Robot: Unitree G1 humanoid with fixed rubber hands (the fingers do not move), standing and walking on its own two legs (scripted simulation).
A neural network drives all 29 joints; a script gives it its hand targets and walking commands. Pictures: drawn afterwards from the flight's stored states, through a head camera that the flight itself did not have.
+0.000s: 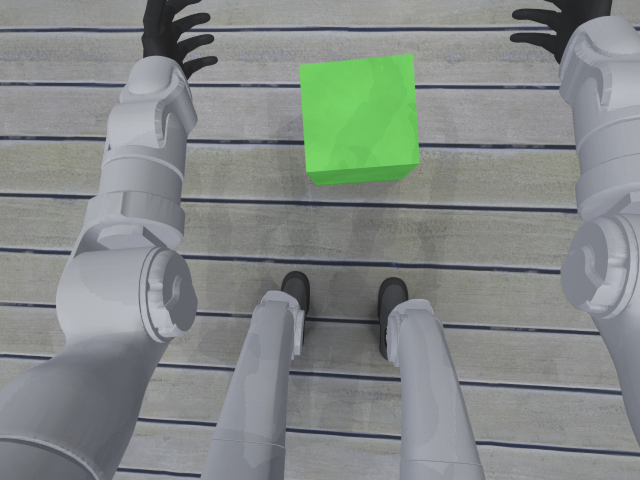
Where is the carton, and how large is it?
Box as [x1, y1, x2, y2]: [299, 54, 419, 185]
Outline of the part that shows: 412,54 299,65 306,172 316,185 400,179 419,163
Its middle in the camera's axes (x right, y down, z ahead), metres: +0.08 -0.23 +0.84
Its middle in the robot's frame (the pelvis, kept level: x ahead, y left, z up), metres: +0.56 +0.00 -0.53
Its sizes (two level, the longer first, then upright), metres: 0.210 0.200 0.250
